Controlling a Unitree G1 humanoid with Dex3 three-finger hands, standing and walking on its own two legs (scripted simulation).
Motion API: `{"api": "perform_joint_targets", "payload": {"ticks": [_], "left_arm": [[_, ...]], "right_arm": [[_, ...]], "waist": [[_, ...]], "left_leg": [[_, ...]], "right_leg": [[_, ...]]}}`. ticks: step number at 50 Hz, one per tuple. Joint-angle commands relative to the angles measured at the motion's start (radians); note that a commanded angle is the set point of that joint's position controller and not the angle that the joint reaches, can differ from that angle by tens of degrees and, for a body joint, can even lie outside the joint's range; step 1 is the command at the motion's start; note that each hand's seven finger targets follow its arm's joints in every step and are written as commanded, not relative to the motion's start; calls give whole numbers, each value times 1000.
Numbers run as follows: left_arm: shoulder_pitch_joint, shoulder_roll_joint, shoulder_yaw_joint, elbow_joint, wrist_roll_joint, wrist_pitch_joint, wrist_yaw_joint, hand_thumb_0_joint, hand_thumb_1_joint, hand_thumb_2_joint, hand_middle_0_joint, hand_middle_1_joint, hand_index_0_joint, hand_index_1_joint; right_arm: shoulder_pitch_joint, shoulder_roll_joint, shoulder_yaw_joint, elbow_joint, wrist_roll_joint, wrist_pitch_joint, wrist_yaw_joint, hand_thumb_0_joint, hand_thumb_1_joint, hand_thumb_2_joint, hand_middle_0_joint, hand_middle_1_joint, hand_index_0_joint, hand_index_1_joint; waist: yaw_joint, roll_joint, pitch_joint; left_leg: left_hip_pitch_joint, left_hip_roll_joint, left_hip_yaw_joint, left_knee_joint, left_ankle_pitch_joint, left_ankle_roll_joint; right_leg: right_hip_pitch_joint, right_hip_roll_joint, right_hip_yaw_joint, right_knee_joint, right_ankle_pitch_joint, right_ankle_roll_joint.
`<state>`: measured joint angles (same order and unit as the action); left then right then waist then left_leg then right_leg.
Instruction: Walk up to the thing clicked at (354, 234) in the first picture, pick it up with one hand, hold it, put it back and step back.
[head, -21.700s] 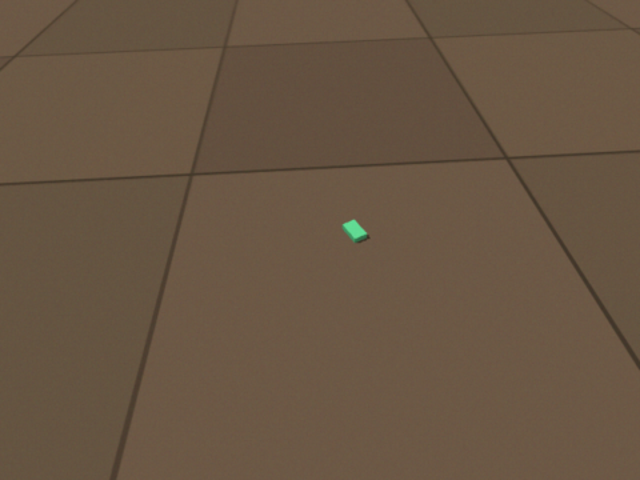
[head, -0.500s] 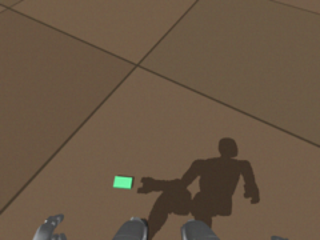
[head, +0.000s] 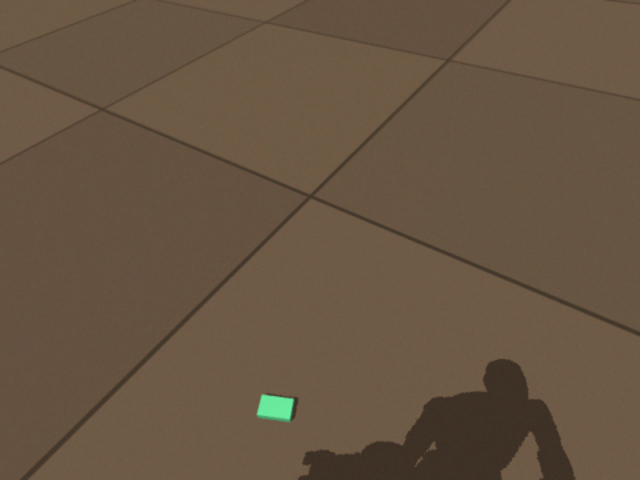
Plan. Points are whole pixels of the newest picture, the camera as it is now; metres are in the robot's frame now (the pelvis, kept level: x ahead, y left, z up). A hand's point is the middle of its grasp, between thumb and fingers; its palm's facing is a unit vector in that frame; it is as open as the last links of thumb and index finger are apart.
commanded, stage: walk up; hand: left
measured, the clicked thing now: (276, 408) +0.49 +0.23 -0.75
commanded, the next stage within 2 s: none
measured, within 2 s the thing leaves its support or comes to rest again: neither
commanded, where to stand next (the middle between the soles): +0.11 +0.00 m, yaw -3 degrees
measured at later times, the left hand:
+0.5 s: hand out of the picture +0.15 +0.25 -0.16, palm faces -0.01 -0.91 -0.41, open 7.4 cm
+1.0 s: hand out of the picture +0.04 +0.28 -0.16, palm faces +0.09 -0.93 -0.36, open 7.4 cm
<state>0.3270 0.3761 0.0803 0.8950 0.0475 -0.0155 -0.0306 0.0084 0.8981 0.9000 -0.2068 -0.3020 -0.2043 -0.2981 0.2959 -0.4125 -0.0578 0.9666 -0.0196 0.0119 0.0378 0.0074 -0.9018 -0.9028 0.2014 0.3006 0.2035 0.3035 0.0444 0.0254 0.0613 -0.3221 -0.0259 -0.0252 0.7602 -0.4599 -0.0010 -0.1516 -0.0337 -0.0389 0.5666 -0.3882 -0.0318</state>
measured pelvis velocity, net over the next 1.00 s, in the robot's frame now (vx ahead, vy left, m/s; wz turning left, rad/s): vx -0.04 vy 0.00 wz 0.07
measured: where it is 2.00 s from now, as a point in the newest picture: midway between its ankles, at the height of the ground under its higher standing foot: outside the picture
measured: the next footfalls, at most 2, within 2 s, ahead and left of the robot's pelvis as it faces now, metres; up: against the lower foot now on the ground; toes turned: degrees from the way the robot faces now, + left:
left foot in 0.06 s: +0.06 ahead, +0.13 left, +0.00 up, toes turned +1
right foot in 0.46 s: +0.22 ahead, -0.12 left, +0.00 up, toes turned -2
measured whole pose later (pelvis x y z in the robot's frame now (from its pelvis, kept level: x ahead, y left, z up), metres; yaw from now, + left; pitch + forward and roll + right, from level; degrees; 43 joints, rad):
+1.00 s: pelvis -0.04 +0.00 +0.00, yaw +4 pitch -3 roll -2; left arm 0.18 0.41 0.09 0.93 0.00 0.07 0.00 0.01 0.90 0.90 -0.21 -0.30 -0.20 -0.30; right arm 0.30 -0.39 -0.05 0.99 -0.06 0.04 0.01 0.01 -0.90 -0.90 0.20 0.30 0.21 0.30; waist -0.03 -0.03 0.06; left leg -0.23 0.02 0.00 0.61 -0.33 0.02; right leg -0.58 0.09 0.14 1.17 -0.36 -0.01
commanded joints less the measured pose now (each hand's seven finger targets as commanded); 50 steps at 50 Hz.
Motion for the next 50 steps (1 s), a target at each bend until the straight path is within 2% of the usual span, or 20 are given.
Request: {"api": "perform_joint_targets", "payload": {"ticks": [1, 3, 5, 6, 10, 17, 22, 24, 25, 26, 30, 38, 41, 42, 43, 44, 45, 47, 48, 50], "left_arm": [[23, 283, 57, -75, -19, -20, -3, 0, 900, 900, -200, -300, -200, -300], [-36, 226, 32, -118, -32, -18, -4, 0, 900, 900, -200, -300, -200, -300], [-53, 154, 14, -152, -36, -14, 2, 0, 900, 900, -200, -300, -200, -300], [-106, 250, 32, -145, -24, -8, 11, 0, 900, 900, -200, -300, -200, -300], [9, 238, 25, -95, -42, -11, -7, 0, 900, 900, -200, -300, -200, -300], [-54, 182, 9, -51, -84, -20, 51, 0, 900, 900, -200, -300, -200, -300], [-48, 222, 33, -31, -56, 1, 60, 0, 900, 900, -200, -300, -200, -300], [-45, 297, 52, -54, -32, -7, 64, 0, 900, 900, -200, -300, -200, -300], [-87, 287, 41, -91, -38, -6, 65, 0, 900, 900, -200, -300, -200, -300], [-139, 311, 44, -115, -34, 3, 69, 0, 900, 900, -200, -300, -200, -300], [-243, 239, 40, -161, -25, 28, 75, 0, 900, 900, -200, -300, -200, -300], [-254, 258, 59, -155, 8, 63, 63, 0, 900, 900, -200, -300, -200, -300], [-231, 256, 48, -119, -15, 77, 54, 0, 900, 900, -200, -300, -200, -300], [-209, 202, 31, -114, -24, 77, 59, 0, 900, 900, -200, -300, -200, -300], [-270, 183, 42, -120, -43, 67, 68, 0, 900, 900, -200, -300, -200, -300], [-361, 284, 81, -118, -24, 57, 75, 0, 900, 900, -200, -300, -200, -300], [-331, 287, 81, -95, -35, 52, 66, 0, 900, 900, -200, -300, -200, -300], [-135, 203, 60, -5, -63, 57, 46, 0, 900, 900, -200, -300, -200, -300], [-65, 219, 58, 13, -52, 62, 41, 0, 900, 900, -200, -300, -200, -300], [-31, 255, 66, 5, -34, 44, 26, 0, 900, 900, -200, -300, -200, -300]], "right_arm": [[-152, -163, -48, -149, 0, -89, -5, 0, -900, -900, 200, 300, 200, 300], [84, -180, -72, -87, -4, -105, -22, 0, -900, -900, 200, 300, 200, 300], [175, -335, -109, -104, -21, -114, -40, 0, -900, -900, 200, 300, 200, 300], [166, -330, -113, -108, 8, -111, -36, 0, -900, -900, 200, 300, 200, 300], [63, -219, -62, -153, 19, -121, -42, 0, -900, -900, 200, 300, 200, 300], [-79, -165, -29, -198, 7, -44, -45, 0, -900, -900, 200, 300, 200, 300], [-136, -175, -41, -223, 44, 20, -53, 0, -900, -900, 200, 300, 200, 300], [-35, -107, -21, -205, 59, 25, -58, 0, -900, -900, 200, 300, 200, 300], [58, -100, -17, -172, 56, 37, -67, 0, -900, -900, 200, 300, 200, 300], [67, -153, -41, -166, 50, 52, -85, 0, -900, -900, 200, 300, 200, 300], [58, -195, -58, -136, 50, 62, -81, 0, -900, -900, 200, 300, 200, 300], [76, -193, -37, -80, 14, 25, -58, 0, -900, -900, 200, 300, 200, 300], [149, -194, -55, -6, -14, 33, -36, 0, -900, -900, 200, 300, 200, 300], [108, -222, -59, -22, -35, 38, -27, 0, -900, -900, 200, 300, 200, 300], [-33, -324, -66, -97, -45, 41, -25, 0, -900, -900, 200, 300, 200, 300], [-148, -373, -76, -121, -27, 29, -29, 0, -900, -900, 200, 300, 200, 300], [-226, -325, -64, -139, -38, 13, -39, 0, -900, -900, 200, 300, 200, 300], [-279, -203, -30, -132, -54, -21, -58, 0, -900, -900, 200, 300, 200, 300], [-220, -219, -41, -118, -50, -29, -59, 0, -900, -900, 200, 300, 200, 300], [-130, -268, -72, -114, -40, -38, -37, 0, -900, -900, 200, 300, 200, 300]], "waist": [[23, -171, 69], [-102, -56, -90], [-140, 137, -106], [-149, 23, -37], [-55, 49, 58], [-50, 251, 105], [-11, 78, -21], [-3, -219, -117], [-39, -227, -154], [-25, -293, -185], [-48, -218, -216], [-22, -348, -214], [-60, -227, -107], [-60, 15, -31], [-80, 358, 80], [-101, 302, 208], [-51, 194, 255], [48, 66, 146], [37, 74, 73], [-16, 180, -36]], "left_leg": [[-78, 17, 43, -294, 86, 28], [366, 13, 11, -456, 263, 57], [575, 408, -635, -517, 58, 228], [444, 466, -650, -510, 43, 300], [321, 259, -217, -489, 338, 165], [48, 163, 15, -331, 1015, 176], [-32, 94, -6, -98, 509, 97], [-81, -23, -6, 204, 150, 37], [-67, -100, -65, 385, -192, 22], [-68, -65, -83, 503, -253, 25], [-92, -74, -115, 629, -87, -6], [-28, -7, 66, 0, -166, -11], [239, -24, 87, -245, -11, 39], [207, 84, -150, -367, -166, 82], [-123, 386, -595, -604, -524, 197], [-428, 482, -698, -704, -608, 300], [-498, 434, -574, -659, -440, 277], [-246, 187, -217, -523, -62, 100], [-101, 178, -185, -538, -102, 57], [149, 198, -243, -556, -296, 108]], "right_leg": [[79, -208, 268, -195, 49, -161], [-88, -97, 86, 149, 363, -73], [-578, 72, 54, 497, -160, 0], [-547, -16, 166, 512, -178, -11], [-479, -41, 157, 442, 33, -3], [-217, -5, -29, 196, 197, 49], [13, 34, -27, -33, 362, 16], [79, -220, 240, -127, 769, -53], [63, -339, 400, -145, 939, -148], [14, -404, 489, -159, 852, -254], [-74, -240, 255, -135, 452, -165], [-40, -241, 249, -214, -199, -141], [-355, -184, 190, -180, -259, -4], [-534, -81, 117, 63, -297, 33], [-586, 112, -9, 425, -215, 43], [-420, 63, 170, 594, -216, 39], [-331, 62, 218, 678, -143, 31], [-374, 141, 258, 701, 49, 11], [-410, 155, 210, 691, 68, 15], [-441, 116, 86, 613, 31, 49]]}}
